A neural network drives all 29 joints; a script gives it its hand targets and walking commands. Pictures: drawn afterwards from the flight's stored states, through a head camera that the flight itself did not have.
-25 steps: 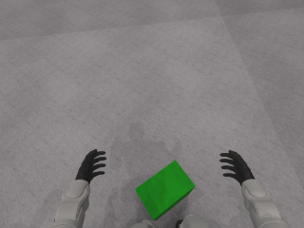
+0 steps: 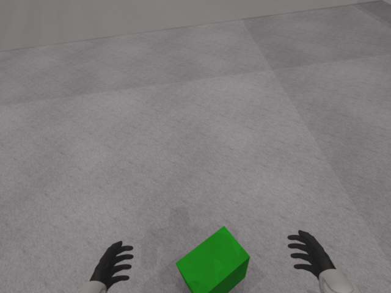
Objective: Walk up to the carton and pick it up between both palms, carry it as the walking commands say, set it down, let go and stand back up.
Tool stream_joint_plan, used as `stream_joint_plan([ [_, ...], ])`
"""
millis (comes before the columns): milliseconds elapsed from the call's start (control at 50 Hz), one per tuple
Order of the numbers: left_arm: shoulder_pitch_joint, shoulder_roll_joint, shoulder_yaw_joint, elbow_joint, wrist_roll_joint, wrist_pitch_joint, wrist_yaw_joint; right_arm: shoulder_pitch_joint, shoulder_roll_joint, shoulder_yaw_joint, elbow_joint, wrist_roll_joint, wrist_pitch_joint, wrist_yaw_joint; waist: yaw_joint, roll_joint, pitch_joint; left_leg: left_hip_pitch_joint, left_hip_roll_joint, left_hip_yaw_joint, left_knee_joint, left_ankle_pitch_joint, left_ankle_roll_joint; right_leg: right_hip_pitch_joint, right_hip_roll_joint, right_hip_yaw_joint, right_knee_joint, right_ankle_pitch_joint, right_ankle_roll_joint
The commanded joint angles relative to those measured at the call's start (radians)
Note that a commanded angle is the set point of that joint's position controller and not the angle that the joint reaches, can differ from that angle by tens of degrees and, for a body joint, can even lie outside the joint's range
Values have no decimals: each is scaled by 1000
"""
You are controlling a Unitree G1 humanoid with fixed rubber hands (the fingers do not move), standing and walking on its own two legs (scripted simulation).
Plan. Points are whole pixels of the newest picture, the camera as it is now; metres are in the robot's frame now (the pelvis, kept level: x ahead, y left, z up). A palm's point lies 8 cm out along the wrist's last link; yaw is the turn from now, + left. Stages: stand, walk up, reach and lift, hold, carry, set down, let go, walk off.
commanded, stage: let go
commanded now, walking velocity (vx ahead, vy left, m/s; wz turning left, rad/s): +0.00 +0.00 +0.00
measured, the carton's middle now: (213, 270) +0.32 +0.01 -0.62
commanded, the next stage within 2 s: stand in 0.10 s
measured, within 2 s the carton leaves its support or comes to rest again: neither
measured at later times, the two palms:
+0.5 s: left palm (76, 269) +0.19 +0.30 -0.07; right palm (368, 268) +0.18 -0.31 -0.08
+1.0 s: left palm (69, 270) +0.20 +0.33 -0.09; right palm (337, 247) +0.22 -0.27 -0.08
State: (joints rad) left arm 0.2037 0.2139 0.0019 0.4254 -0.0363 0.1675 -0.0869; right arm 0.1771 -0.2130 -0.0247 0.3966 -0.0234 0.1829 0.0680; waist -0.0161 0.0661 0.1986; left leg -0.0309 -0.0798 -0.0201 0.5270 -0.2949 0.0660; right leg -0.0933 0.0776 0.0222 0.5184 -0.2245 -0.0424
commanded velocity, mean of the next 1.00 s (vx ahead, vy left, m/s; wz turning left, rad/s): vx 0.00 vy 0.00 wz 0.00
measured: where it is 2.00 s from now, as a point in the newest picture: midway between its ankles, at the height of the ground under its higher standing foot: outside the picture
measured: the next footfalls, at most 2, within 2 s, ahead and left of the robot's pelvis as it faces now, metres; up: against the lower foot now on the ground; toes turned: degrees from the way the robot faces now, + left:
none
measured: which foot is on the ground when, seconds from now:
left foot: down 0.00-1.00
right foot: down 0.00-1.00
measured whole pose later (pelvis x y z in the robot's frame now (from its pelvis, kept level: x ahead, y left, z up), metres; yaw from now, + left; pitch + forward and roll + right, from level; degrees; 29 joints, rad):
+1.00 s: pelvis +0.10 +0.03 +0.01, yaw +2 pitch +0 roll -1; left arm 0.17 0.34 0.04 0.88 0.03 0.01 0.03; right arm 0.20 -0.35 -0.04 0.85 -0.03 -0.03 -0.05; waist 0.00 0.01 0.01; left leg -0.02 -0.10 -0.04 0.34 -0.28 0.07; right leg -0.13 0.05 0.01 0.44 -0.24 -0.02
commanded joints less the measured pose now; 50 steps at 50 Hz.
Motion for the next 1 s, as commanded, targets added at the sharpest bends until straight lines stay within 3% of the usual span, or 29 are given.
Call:
stream_joint_plan([
  [0, -60, 70, 53, -41, 25, 10, 6, -40, -116, -45, -85, -35, 29, -16, 8, -122, 39, -367, 150, -54, -272, -243, 4, 214, -49, -8, -50, -131, 67],
  [20, -51, 59, 48, -51, 28, 8, 5, -49, -107, -60, -94, -46, 29, -21, 10, -161, 25, -361, 145, -60, -282, -195, 11, 244, -41, 0, -50, -83, 70],
  [40, -54, 59, 46, -60, 38, 4, 6, -18, -93, -58, -92, -42, 29, -24, 7, -129, 29, -362, 149, -59, -280, -182, 10, 254, -39, 2, -47, -64, 70],
  [60, -73, 57, 59, -76, 40, -1, 5, -36, -86, -67, -113, -49, 24, -25, 17, -141, -9, -343, 133, -59, -262, -156, 2, 248, -47, 16, -62, -60, 69],
  [80, -13, 226, 116, 34, 61, -68, 56, -91, -221, -77, 33, -1, -55, -60, 50, -25, -157, -315, 72, -81, -147, -138, -59, -11, -125, 107, -118, -194, 60],
  [100, -32, 291, 128, 63, 67, -95, 74, -38, -174, -64, 58, -8, -80, -70, 25, -122, -138, -284, 64, -76, -78, -150, -47, -103, -139, 134, -202, -339, 67],
  [120, -75, 303, 134, 64, 68, -114, 79, 3, -205, -78, 78, -15, -99, -70, 0, -99, -107, -253, 62, -76, -36, -127, -39, -158, -170, 184, -250, -388, 55],
  [140, -96, 328, 137, 60, 73, -117, 88, 36, -212, -85, 92, -13, -114, -62, 0, -142, -141, -209, 48, -61, 20, -160, -32, -192, -196, 219, -311, -486, 69],
  [180, -119, 325, 128, 65, 85, -141, 98, 78, -215, -93, 137, -9, -142, -59, -18, -107, -198, -177, 34, -56, 77, -150, -31, -162, -234, 276, -327, -532, 48],
  [220, -102, 292, 116, 102, 83, -159, 102, 83, -211, -90, 171, -7, -163, -55, -11, -27, -206, -199, 66, -100, 43, -92, -26, -140, -221, 279, -288, -458, 14],
  [260, -92, 254, 108, 127, 80, -164, 93, 70, -220, -90, 186, -10, -180, -52, 0, -10, -201, -218, 88, -117, -31, -49, -31, -118, -206, 229, -248, -316, 33],
  [280, -94, 253, 103, 139, 75, -168, 87, 70, -229, -86, 191, -13, -185, -56, 11, -33, -187, -234, 98, -140, -64, -41, -27, -103, -188, 199, -217, -259, 20],
  [300, -82, 270, 104, 157, 80, -172, 87, 49, -229, -82, 202, -12, -185, -56, 27, -51, -200, -240, 92, -134, -68, -60, -36, -79, -179, 194, -218, -247, 44],
  [360, -94, 271, 106, 179, 73, -180, 90, 63, -259, -88, 209, -10, -202, -63, 24, -101, -155, -265, 117, -162, -84, 28, -43, -76, -201, 217, -251, -146, 56],
  [420, -67, 291, 106, 224, 64, -195, 96, 78, -305, -88, 244, -9, -217, -79, 24, -48, -198, -199, 154, -166, -103, 352, -52, 9, -182, 146, -113, 367, 35],
  [460, -30, 293, 101, 261, 64, -191, 107, 121, -301, -82, 256, 0, -215, -94, 21, -71, -280, -130, 158, -150, -61, 569, -53, 78, -177, 127, -61, 617, 29],
  [500, -6, 306, 99, 278, 63, -186, 114, 136, -307, -81, 277, 3, -212, -100, 16, -83, -341, -98, 159, -130, -68, 670, -51, 124, -171, 110, -22, 698, 15],
  [540, -17, 284, 96, 282, 62, -180, 116, 98, -301, -70, 279, 6, -208, -109, 23, -84, -360, -61, 158, -110, -42, 756, -54, 109, -150, 81, -21, 719, 7],
  [560, -13, 288, 98, 295, 63, -176, 122, 106, -295, -63, 293, 7, -211, -108, 29, -52, -362, -60, 148, -108, -47, 756, -57, 125, -158, 91, -32, 728, 8],
  [580, -14, 286, 95, 300, 63, -175, 120, 83, -302, -63, 296, 7, -209, -109, 26, -83, -380, -57, 156, -101, -51, 786, -59, 142, -160, 86, -24, 717, 2],
  [640, -38, 277, 86, 322, 66, -173, 123, 72, -297, -61, 317, 3, -210, -115, 6, -41, -374, -36, 162, -108, -91, 743, -69, 106, -157, 90, -47, 601, -13],
  [660, -49, 277, 87, 321, 64, -172, 122, 21, -294, -56, 315, 0, -211, -115, 32, -41, -342, -39, 154, -115, -98, 699, -60, 89, -145, 80, -67, 540, -3],
  [700, -45, 268, 80, 347, 68, -167, 118, 41, -304, -58, 343, -5, -212, -114, 13, -38, -313, -28, 168, -118, -141, 689, -66, 55, -145, 79, -75, 468, -6],
  [720, -36, 276, 83, 356, 64, -170, 118, 43, -289, -51, 354, -1, -214, -112, 25, -45, -271, -39, 168, -134, -167, 632, -53, 36, -149, 86, -92, 432, 3],
  [780, -42, 268, 79, 370, 64, -176, 112, 14, -305, -53, 364, -1, -227, -111, 25, -25, -255, -42, 190, -150, -178, 682, -68, 32, -161, 88, -94, 424, 1],
  [820, -37, 279, 77, 387, 66, -179, 110, 45, -301, -53, 383, -11, -227, -118, 14, -69, -230, -32, 194, -146, -178, 690, -66, 26, -167, 95, -82, 479, -1],
  [900, 8, 294, 80, 405, 61, -174, 125, 52, -328, -58, 409, -3, -231, -122, 26, -60, -281, 2, 204, -138, -133, 960, -78, 87, -173, 76, -20, 695, 7],
  [940, -21, 293, 81, 402, 62, -164, 124, 29, -333, -65, 411, 7, -224, -133, 11, -13, -299, 26, 189, -109, -138, 923, -100, 65, -166, 71, -33, 598, -5],
  [980, -31, 305, 84, 408, 65, -170, 126, -7, -321, -56, 415, 5, -220, -134, 35, -41, -307, 11, 176, -111, -148, 815, -95, 81, -155, 91, -68, 510, -9],
])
